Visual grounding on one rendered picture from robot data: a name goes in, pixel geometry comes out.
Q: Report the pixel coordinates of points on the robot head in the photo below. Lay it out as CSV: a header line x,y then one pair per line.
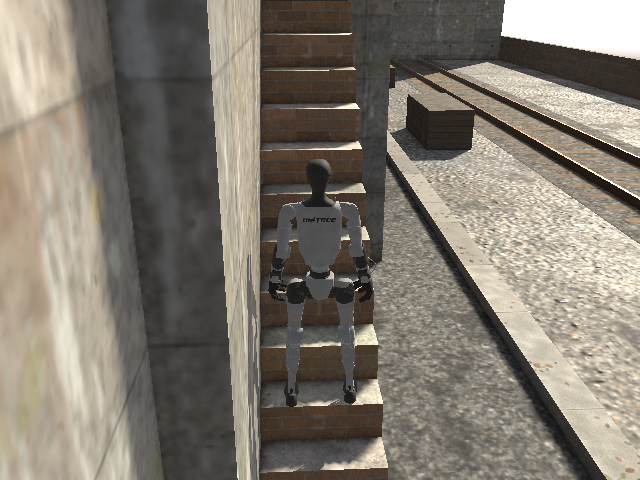
x,y
318,173

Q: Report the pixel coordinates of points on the robot right forearm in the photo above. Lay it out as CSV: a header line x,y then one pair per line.
x,y
361,264

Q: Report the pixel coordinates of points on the robot right upper arm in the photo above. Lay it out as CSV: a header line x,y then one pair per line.
x,y
350,212

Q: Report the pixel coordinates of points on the robot left upper arm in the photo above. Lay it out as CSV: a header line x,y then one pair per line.
x,y
287,213

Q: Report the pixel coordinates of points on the right robot hand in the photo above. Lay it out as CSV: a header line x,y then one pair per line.
x,y
368,287

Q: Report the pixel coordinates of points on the left robot hand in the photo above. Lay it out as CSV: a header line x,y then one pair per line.
x,y
277,286

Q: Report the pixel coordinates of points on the right robot thigh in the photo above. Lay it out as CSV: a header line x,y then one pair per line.
x,y
344,293

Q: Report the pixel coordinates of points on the robot left forearm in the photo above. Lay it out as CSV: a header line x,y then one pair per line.
x,y
277,267

